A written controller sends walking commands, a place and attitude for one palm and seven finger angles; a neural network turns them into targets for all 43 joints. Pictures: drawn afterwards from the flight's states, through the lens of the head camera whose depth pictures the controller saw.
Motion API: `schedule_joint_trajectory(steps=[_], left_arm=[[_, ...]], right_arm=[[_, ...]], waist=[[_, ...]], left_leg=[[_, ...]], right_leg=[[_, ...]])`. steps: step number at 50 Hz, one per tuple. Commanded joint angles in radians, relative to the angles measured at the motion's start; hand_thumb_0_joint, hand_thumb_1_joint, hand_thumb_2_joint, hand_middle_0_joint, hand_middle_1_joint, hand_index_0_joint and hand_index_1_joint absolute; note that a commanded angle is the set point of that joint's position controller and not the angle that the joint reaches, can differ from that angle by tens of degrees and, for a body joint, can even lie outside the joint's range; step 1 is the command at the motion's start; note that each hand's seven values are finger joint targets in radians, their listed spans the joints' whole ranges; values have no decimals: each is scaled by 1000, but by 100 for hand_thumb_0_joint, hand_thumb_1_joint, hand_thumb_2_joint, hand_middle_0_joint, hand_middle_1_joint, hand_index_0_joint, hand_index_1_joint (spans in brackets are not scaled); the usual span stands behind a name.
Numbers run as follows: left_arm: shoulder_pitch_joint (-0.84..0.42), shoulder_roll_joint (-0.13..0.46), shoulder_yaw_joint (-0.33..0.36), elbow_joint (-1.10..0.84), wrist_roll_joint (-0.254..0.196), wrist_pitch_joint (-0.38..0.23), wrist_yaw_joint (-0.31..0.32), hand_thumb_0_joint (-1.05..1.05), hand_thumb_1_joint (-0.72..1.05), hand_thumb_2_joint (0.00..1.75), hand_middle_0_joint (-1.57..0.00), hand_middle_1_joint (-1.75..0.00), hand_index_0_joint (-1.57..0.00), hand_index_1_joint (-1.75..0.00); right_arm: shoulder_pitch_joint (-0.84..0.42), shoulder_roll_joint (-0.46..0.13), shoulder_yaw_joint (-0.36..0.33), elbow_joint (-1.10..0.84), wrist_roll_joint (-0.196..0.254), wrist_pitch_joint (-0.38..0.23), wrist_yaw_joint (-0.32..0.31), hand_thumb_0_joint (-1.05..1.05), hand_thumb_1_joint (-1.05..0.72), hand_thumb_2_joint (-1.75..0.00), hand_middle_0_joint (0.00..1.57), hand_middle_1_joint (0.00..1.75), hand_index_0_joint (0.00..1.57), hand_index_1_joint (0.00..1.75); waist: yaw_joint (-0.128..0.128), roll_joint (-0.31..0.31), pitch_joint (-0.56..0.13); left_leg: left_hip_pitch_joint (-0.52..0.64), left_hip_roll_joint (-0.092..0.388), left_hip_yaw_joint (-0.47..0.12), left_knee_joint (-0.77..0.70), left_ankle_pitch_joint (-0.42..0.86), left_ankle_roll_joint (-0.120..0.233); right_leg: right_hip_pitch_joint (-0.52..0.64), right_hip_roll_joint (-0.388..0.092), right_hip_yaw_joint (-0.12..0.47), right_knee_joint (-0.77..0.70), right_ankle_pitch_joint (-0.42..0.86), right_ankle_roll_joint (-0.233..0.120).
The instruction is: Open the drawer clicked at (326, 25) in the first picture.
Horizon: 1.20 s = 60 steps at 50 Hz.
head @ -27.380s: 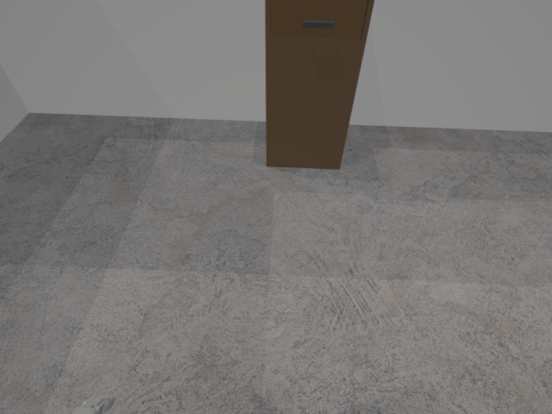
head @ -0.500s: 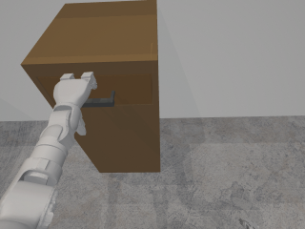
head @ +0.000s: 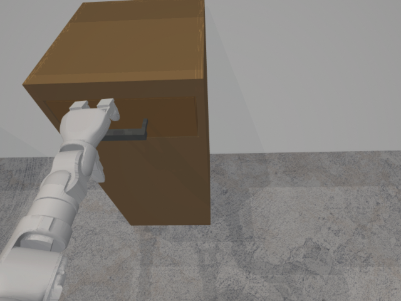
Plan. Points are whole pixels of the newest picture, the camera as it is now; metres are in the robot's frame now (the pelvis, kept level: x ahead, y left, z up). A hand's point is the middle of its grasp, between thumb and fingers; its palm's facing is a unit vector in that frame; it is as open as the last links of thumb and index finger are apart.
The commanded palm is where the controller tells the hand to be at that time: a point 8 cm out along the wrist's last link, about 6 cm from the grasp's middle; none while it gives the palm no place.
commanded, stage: re-aim the fingers above the handle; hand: left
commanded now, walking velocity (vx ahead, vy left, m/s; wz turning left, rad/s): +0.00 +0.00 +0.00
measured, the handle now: (124, 128) +0.52 +0.22 +0.02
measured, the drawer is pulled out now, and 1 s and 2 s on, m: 0.00 0.00 0.00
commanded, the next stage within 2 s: lower the fingers behind the handle in 1.68 s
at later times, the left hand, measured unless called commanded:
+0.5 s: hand (100, 146) +0.41 +0.23 +0.08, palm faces -0.03 +0.00 -1.00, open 13.8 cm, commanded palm +0.39 +0.23 +0.13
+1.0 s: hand (111, 148) +0.41 +0.21 +0.06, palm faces -0.07 -0.04 -1.00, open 13.8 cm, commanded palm +0.40 +0.24 +0.13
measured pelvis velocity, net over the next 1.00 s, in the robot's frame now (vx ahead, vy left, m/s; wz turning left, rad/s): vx -0.01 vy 0.01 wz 0.01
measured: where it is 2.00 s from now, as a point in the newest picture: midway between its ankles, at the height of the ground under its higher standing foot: outside the picture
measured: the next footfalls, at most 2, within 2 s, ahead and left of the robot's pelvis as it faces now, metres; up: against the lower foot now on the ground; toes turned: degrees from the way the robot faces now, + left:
none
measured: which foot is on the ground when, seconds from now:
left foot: down 0.00-1.00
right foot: down 0.00-1.00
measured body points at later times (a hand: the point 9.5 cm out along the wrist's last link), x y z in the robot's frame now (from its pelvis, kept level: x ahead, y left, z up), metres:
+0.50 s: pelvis -0.02 +0.01 +0.00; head +0.02 -0.01 +0.45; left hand +0.40 +0.23 +0.13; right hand +0.08 -0.26 -0.13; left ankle -0.03 +0.12 -0.73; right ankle -0.02 -0.12 -0.73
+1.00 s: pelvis -0.01 +0.01 +0.00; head +0.04 -0.01 +0.45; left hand +0.41 +0.21 +0.12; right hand +0.07 -0.27 -0.13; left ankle -0.03 +0.12 -0.73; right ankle -0.02 -0.12 -0.73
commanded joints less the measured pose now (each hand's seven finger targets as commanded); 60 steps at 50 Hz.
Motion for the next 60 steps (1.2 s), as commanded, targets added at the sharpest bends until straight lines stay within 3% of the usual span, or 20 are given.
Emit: schedule_joint_trajectory(steps=[1, 4, 7, 8, 11, 15, 18, 22, 28, 31, 35, 38, 41, 44, 46, 50, 51, 52, 56, 60], left_arm=[[-326, 202, 58, -250, -19, 3, -6, 0, -50, 30, -30, -120, -30, -120], [-349, 199, 55, -290, -20, -26, -10, 0, -50, 30, -30, -120, -30, -120], [-345, 306, 160, -270, -2, -52, 20, 0, -50, 30, -30, -120, -30, -120], [-355, 277, 141, -255, 2, -54, 32, 0, -50, 30, -30, -120, -30, -120], [-411, 313, 170, -203, 26, -51, 73, 0, -50, 30, -30, -120, -30, -120], [-484, 238, 80, -181, 41, -29, 88, 0, -50, 30, -30, -120, -30, -120], [-502, 135, -16, -142, 10, -8, 51, 0, -50, 30, -30, -120, -30, -120], [-531, 103, -56, -118, -12, -18, -2, 0, -50, 30, -30, -120, -30, -120], [-519, 245, 91, -106, 16, -81, 34, 0, -50, 30, -30, -120, -30, -120], [-479, 414, 247, -89, 39, -80, 91, 0, -50, 30, -30, -120, -30, -120], [-470, 350, 175, -33, 59, -25, 126, 0, -50, 30, -30, -120, -30, -120], [-491, 290, 105, -18, 44, 2, 88, 0, -50, 30, -30, -120, -30, -120], [-502, 161, -11, -104, 0, -16, 17, 0, -50, 30, -30, -120, -30, -120], [-532, 78, -85, -228, -39, -68, -38, 0, -50, 30, -30, -120, -30, -120], [-532, 115, -60, -242, -43, -101, -44, 0, -50, 30, -30, -120, -30, -120], [-544, 300, 135, -183, -1, -134, 36, 0, -50, 30, -30, -120, -30, -120], [-533, 398, 225, -179, 12, -132, 68, 0, -50, 30, -30, -120, -30, -120], [-508, 425, 260, -173, 27, -120, 99, 0, -50, 30, -30, -120, -30, -120], [-362, 380, 251, -103, 38, -17, 166, 0, -50, 30, -30, -120, -30, -120], [-319, 270, 102, -27, 37, 106, 79, 0, -50, 30, -30, -120, -30, -120]], right_arm=[[-24, -128, -40, -139, 1, -23, -9, 0, -90, -90, 20, 30, 20, 30], [-22, -122, -38, -137, -1, -28, -15, 0, -90, -90, 20, 30, 20, 30], [-25, -117, -30, -131, -5, -29, -22, 0, -90, -90, 20, 30, 20, 30], [-27, -110, -27, -128, -4, -32, -21, 0, -90, -90, 20, 30, 20, 30], [-26, -110, -26, -112, -4, -42, -23, 0, -90, -90, 20, 30, 20, 30], [-9, -110, -33, -106, -4, -60, -17, 0, -90, -90, 20, 30, 20, 30], [1, -117, -36, -103, 0, -63, -16, 0, -90, -90, 20, 30, 20, 30], [5, -123, -32, -104, 0, -60, -25, 0, -90, -90, 20, 30, 20, 30], [14, -114, -24, -108, -10, -53, -27, 0, -90, -90, 20, 30, 20, 30], [2, -117, -17, -108, -16, -49, -27, 0, -90, -90, 20, 30, 20, 30], [-1, -111, -17, -105, -8, -59, -23, 0, -90, -90, 20, 30, 20, 30], [26, -127, -29, -107, 0, -63, -23, 0, -90, -90, 20, 30, 20, 30], [48, -135, -48, -111, 1, -70, -26, 0, -90, -90, 20, 30, 20, 30], [50, -132, -54, -105, -6, -74, -35, 0, -90, -90, 20, 30, 20, 30], [52, -132, -48, -99, -8, -69, -38, 0, -90, -90, 20, 30, 20, 30], [56, -122, -35, -78, -12, -56, -31, 0, -90, -90, 20, 30, 20, 30], [50, -125, -33, -79, -17, -54, -29, 0, -90, -90, 20, 30, 20, 30], [37, -111, -27, -84, -19, -51, -24, 0, -90, -90, 20, 30, 20, 30], [-16, -101, -19, -97, -16, -52, -2, 0, -90, -90, 20, 30, 20, 30], [-18, -132, -26, -117, 5, -44, -3, 0, -90, -90, 20, 30, 20, 30]], waist=[[0, -88, -358], [-4, -80, -334], [24, -52, -311], [18, -59, -290], [15, -44, -273], [-5, 18, -336], [-42, -39, -314], [-54, -84, -297], [-3, -60, -303], [53, -44, -326], [27, -36, -303], [-9, -61, -353], [-52, -59, -400], [-78, -42, -372], [-78, -41, -322], [-12, -16, -319], [21, -4, -354], [40, 28, -375], [77, -9, -389], [20, -97, -348]], left_leg=[[165, -46, 19, -36, 475, 37], [178, -44, 13, -42, 450, 38], [143, -47, 13, -53, 425, 33], [133, -48, 14, -55, 405, 32], [123, -45, 16, -66, 345, 26], [176, -41, 13, -60, 356, 20], [191, -37, 5, -60, 326, 26], [189, -39, -2, -64, 297, 32], [138, -47, 3, -59, 321, 30], [74, -50, 13, -66, 328, 23], [63, -43, 36, -65, 316, 22], [104, -36, 34, -64, 320, 29], [194, -33, 20, -43, 384, 37], [257, -32, 2, -27, 431, 43], [245, -35, -11, -28, 426, 37], [168, -45, -11, -28, 419, 26], [144, -47, -6, -31, 440, 22], [128, -51, -1, -26, 467, 18], [92, -46, 35, -35, 514, 5], [100, -33, 51, -62, 424, 21]], right_leg=[[227, 40, -19, -46, 455, -30], [199, 40, -17, -52, 420, -29], [216, 38, -13, -45, 400, -35], [202, 38, -16, -47, 382, -35], [173, 41, -17, -54, 298, -38], [137, 42, -22, -50, 285, -41], [108, 43, -27, -68, 263, -36], [96, 38, -26, -79, 243, -32], [138, 37, -20, -55, 272, -40], [207, 37, -10, -38, 291, -43], [181, 36, -10, -41, 304, -36], [175, 39, -13, -50, 310, -30], [151, 44, -13, -63, 340, -29], [95, 47, -18, -71, 344, -24], [76, 49, -22, -72, 324, -29], [110, 46, -25, -35, 334, -42], [160, 45, -21, -25, 355, -46], [182, 43, -18, -7, 390, -47], [262, 39, -16, -1, 475, -43], [230, 40, -21, -42, 425, -29]])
